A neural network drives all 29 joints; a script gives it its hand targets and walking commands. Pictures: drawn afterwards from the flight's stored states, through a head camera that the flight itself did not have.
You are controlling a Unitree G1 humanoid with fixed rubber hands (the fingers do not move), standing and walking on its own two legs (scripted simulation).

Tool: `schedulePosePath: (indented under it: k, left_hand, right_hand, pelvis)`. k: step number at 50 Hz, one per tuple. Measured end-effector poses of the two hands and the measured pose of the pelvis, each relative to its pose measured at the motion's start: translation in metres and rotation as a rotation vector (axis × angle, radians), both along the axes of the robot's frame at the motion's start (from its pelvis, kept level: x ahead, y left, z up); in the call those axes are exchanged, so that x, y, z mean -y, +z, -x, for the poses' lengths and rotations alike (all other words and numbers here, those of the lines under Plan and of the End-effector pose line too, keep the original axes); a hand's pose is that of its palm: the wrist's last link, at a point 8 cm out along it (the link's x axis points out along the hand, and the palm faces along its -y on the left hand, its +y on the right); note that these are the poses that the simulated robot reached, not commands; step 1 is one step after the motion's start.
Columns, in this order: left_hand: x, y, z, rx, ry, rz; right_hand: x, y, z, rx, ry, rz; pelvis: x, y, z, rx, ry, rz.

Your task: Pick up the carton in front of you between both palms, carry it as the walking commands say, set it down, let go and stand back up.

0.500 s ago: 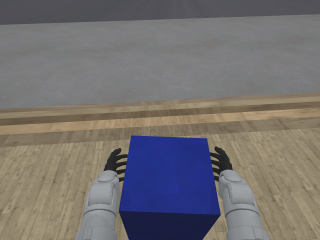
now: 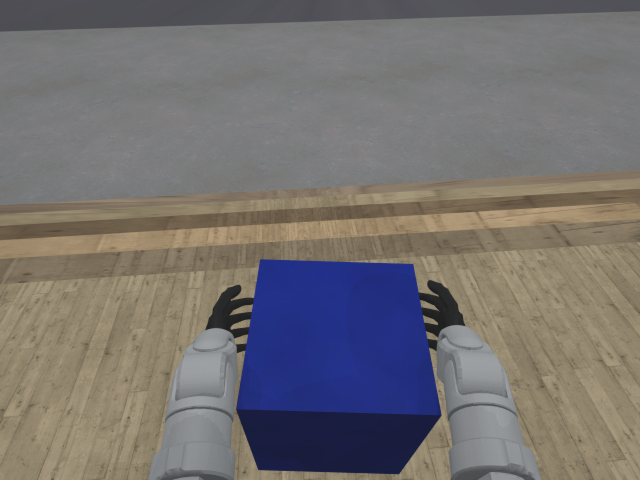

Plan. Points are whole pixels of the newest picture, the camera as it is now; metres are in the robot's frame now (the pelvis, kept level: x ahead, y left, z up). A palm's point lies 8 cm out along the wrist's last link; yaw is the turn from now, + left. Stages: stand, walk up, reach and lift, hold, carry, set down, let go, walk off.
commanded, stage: reach and lift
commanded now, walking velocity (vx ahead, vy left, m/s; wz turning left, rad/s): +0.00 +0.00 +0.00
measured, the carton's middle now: (332, 371) +0.29 +0.00 -0.05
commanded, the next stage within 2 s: hold in 0.48 s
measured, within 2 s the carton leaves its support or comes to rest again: neither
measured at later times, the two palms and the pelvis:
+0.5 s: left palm (219, 336) +0.29 +0.15 +0.04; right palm (452, 331) +0.30 -0.15 +0.04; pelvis +0.01 +0.00 +0.00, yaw +0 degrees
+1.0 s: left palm (216, 334) +0.28 +0.15 +0.05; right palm (457, 330) +0.29 -0.15 +0.05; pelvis +0.00 +0.00 +0.00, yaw +0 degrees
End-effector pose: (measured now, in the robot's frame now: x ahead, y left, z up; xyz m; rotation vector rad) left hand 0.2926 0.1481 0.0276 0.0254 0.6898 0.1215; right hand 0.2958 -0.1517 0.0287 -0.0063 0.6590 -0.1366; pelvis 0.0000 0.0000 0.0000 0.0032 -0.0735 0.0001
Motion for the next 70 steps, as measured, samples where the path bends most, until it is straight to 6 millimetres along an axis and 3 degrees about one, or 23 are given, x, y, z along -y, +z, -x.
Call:
schedulePosePath:
  k: [23,34,70]
  left_hand:
    - [0.001,0.01,0.001,0.0,-0.004,-0.015]
    - [0.003,0.025,0.005,0.023,-0.006,-0.012]
    - [0.002,0.027,0.006,0.018,-0.005,-0.007]
  right_hand:
    - [0.001,0.01,-0.001,0.0,0.018,0.013]
    - [0.003,0.025,0.004,0.023,0.01,0.006]
    - [0.002,0.026,0.007,0.017,0.003,0.003]
  pelvis:
    - [0.003,0.004,-0.011,0.023,0.003,0.0]
    - [0.003,0.004,-0.009,0.052,0.006,0.0]
    - [0.001,0.004,-0.002,0.062,0.002,0.0]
